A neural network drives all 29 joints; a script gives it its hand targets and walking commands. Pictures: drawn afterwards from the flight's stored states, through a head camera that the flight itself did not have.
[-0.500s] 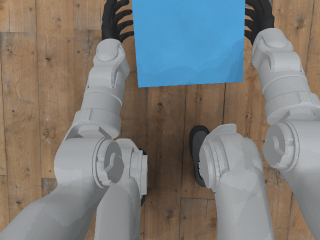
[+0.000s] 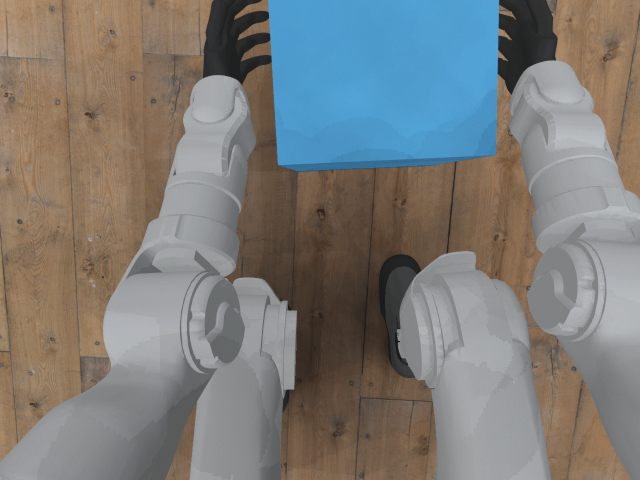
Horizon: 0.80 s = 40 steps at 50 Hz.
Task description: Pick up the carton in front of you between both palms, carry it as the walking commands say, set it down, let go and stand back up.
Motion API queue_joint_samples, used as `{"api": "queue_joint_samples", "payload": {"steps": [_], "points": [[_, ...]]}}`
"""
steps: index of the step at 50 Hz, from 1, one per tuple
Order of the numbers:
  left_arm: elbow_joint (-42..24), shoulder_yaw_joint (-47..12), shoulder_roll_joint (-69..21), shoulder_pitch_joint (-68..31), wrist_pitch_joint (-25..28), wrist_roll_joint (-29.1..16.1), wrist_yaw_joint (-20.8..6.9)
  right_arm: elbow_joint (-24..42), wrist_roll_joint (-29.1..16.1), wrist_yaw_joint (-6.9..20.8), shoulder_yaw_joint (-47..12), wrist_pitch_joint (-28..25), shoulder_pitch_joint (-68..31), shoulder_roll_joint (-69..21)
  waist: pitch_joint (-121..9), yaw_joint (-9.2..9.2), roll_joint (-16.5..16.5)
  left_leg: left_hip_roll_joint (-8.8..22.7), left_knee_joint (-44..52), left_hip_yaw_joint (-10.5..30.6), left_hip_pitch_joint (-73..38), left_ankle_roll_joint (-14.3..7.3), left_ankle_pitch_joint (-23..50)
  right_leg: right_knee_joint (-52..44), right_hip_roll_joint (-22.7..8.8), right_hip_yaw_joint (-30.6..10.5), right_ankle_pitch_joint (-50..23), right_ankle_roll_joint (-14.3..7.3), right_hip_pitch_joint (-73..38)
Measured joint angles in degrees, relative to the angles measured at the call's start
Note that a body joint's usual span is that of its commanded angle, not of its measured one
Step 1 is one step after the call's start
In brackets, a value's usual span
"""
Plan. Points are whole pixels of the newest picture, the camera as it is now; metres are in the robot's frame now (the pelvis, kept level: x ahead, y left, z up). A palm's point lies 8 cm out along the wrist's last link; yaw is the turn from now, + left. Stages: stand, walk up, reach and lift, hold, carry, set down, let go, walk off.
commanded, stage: set down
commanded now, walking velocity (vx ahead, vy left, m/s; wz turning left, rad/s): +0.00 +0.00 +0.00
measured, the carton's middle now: (369, 84) +0.51 -0.11 -0.25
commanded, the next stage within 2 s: let go in 1.42 s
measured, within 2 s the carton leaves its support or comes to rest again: neither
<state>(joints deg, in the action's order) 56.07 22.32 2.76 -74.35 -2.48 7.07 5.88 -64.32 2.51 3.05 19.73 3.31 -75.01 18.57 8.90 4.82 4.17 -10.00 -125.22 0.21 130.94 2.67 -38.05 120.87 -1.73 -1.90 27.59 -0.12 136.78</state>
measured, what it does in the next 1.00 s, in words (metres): rises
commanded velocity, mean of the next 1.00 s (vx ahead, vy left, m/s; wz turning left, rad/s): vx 0.00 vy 0.00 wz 0.00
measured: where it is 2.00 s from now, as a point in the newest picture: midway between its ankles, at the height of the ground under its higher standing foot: (337, 357)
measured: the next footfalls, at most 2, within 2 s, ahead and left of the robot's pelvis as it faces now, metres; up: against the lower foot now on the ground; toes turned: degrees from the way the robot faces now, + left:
none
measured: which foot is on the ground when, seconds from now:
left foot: down 0.00-1.00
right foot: down 0.00-1.00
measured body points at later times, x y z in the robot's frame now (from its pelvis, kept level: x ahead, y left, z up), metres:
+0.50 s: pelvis -0.02 -0.01 +0.00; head +0.33 -0.06 +0.27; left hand +0.52 +0.07 -0.16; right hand +0.47 -0.32 -0.17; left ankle +0.08 +0.11 -0.34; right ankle +0.12 -0.13 -0.34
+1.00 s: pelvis +0.01 -0.01 +0.12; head +0.31 -0.06 +0.44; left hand +0.52 +0.08 +0.00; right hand +0.47 -0.32 +0.00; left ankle +0.08 +0.11 -0.34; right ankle +0.12 -0.13 -0.34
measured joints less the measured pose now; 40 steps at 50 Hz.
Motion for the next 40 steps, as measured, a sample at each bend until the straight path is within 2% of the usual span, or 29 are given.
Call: {"api": "queue_joint_samples", "payload": {"steps": [4,6,10,13,16,19,26,31,40], "points": [[0.7,-1.8,0.58,-0.13,0.82,-0.59,0.34,-1.25,-0.95,-0.13,-0.15,-1.7,-0.06,0.29,0.47,-0.12,-0.23,0.08,-0.25,-0.07,-0.23,0.05,-0.03,0.2,0.1,-0.06,-0.05,0.17,-0.2],[2.15,-4.56,1.62,-0.45,1.42,-1.31,0.38,-2.71,-1.27,-0.29,-0.6,-3.12,-0.12,0.85,1.22,-0.38,-0.5,0.18,-0.5,-0.1,-0.6,0.14,-0.04,0.39,0.21,-0.08,-0.16,0.23,-0.51],[4.38,-11.8,4.75,1.29,1.49,-6.42,1.76,-6.28,-4.26,-3.02,-2.52,-6.12,1.8,2.62,4.27,-0.76,-1.23,0.4,-0.78,-0.16,-1.94,0.42,-0.03,0.64,0.43,-0.1,-0.44,0.09,-1.65],[2.18,-15.46,7.15,4.16,1.51,-11.34,2.6,-5.24,-8.57,-3.95,-4.16,-7.53,4.42,4.47,7.49,-0.76,-1.34,0.42,-0.88,-0.02,-3.18,0.61,0.24,0.66,0.4,0.07,-0.77,-0.12,-2.92],[-1.45,-18.5,9.91,5.62,0.74,-15.61,2.71,-2.01,-12.68,-3.69,-6.38,-7.63,6.18,6.92,10.02,-0.81,-0.97,0.29,-1.07,0.15,-4.21,0.81,0.69,0.79,0.22,0.28,-1.19,-0.35,-4.05],[-4.41,-19.63,10.88,5.42,-0.34,-17.74,2.8,0.52,-15.42,-2.92,-8.19,-6.52,5.84,9.01,11.29,-0.72,-0.9,0.22,-1.19,0.19,-4.84,1.05,1.3,0.94,0.16,0.33,-1.81,-0.56,-4.65],[-8.32,-16.85,9.08,4.76,-3.14,-15.59,4.1,5.21,-15.92,-2.14,-9.77,-2.52,3.83,9.09,9.23,-0.78,-1.73,1.67,0.23,-0.01,-6.64,1.24,1.67,-0.64,1.57,0.2,-3.33,-0.73,-5.55],[-10.78,-13.39,6.87,8.08,-4.86,-12.41,4.55,10.19,-12.65,-2.54,-8.71,0.28,7.06,5.97,4.4,-0.4,-1.62,2.57,4.43,-0.49,-9.84,0.71,1.25,-4.28,2.37,-0.49,-2.83,-0.45,-8.3],[-9.25,-9.96,5.23,12.09,-4.76,-9.72,3.41,12.3,-7.9,-1.59,-5.4,1.38,13.17,3.14,-5.51,-1.01,-1.82,3.39,13.93,-0.4,-14.11,-0.05,1.61,-13.07,2.87,-0.97,-2.33,-0.18,-12.67]]}}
